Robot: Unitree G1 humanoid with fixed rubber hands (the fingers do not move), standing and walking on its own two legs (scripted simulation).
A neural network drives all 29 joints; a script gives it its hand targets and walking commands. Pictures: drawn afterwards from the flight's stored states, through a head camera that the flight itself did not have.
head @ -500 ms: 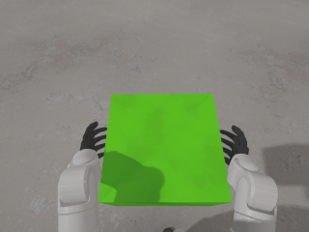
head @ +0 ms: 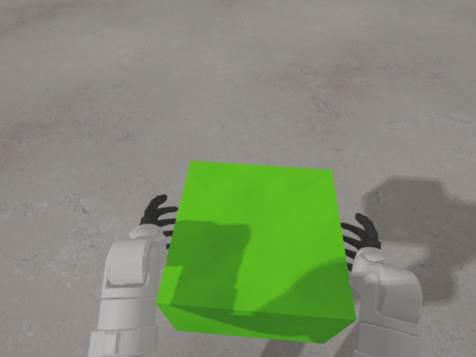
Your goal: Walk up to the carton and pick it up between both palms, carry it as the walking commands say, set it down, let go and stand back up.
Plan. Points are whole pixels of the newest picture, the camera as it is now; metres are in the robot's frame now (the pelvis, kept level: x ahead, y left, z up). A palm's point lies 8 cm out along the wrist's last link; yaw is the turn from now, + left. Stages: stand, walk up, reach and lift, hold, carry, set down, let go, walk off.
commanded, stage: carry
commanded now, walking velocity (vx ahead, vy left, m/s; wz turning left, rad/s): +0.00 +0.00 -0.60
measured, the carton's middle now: (255, 249) +0.32 -0.01 -0.02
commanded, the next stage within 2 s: none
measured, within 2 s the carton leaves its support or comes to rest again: neither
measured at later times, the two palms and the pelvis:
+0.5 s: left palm (168, 252) +0.27 +0.12 +0.08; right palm (416, 316) +0.18 -0.21 +0.08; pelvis -0.04 +0.02 +0.01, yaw -16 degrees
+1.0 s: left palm (292, 280) +0.23 -0.06 +0.07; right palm out of the picture +0.02 -0.33 +0.06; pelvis -0.11 -0.01 +0.00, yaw -34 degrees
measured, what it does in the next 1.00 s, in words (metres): walks backwards, turning right: left foot, then right foot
